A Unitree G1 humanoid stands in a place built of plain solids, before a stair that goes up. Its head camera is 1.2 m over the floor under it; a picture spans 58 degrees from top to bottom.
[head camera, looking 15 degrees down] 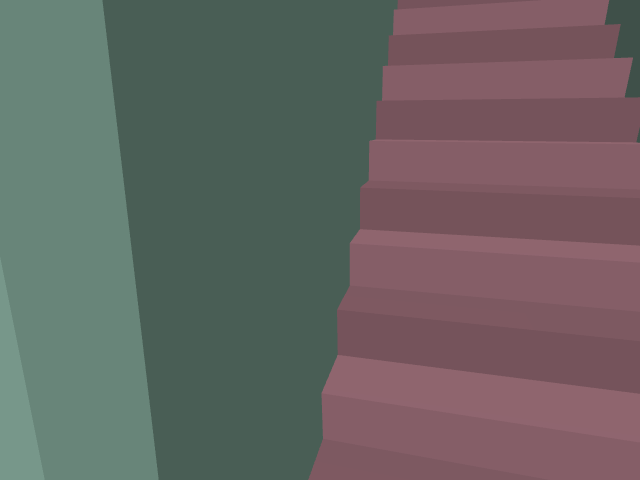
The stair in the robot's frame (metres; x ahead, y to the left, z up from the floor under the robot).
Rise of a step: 0.19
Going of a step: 0.23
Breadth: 1.20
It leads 14 degrees to the right of straight ahead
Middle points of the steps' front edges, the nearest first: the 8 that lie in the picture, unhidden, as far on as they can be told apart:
1.06 -0.59 0.37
1.28 -0.64 0.56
1.50 -0.70 0.74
1.72 -0.76 0.93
1.95 -0.81 1.12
2.17 -0.87 1.31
2.39 -0.93 1.51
2.62 -0.99 1.70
